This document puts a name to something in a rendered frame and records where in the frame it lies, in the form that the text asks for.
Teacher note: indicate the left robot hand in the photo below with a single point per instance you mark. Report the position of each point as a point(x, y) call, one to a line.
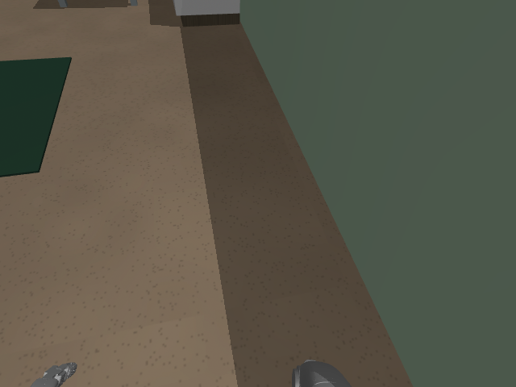
point(56, 375)

